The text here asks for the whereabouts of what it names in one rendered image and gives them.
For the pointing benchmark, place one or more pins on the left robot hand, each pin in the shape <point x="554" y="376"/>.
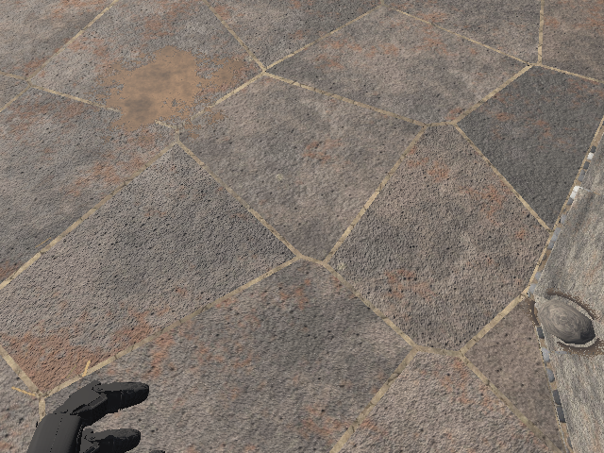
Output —
<point x="62" y="431"/>

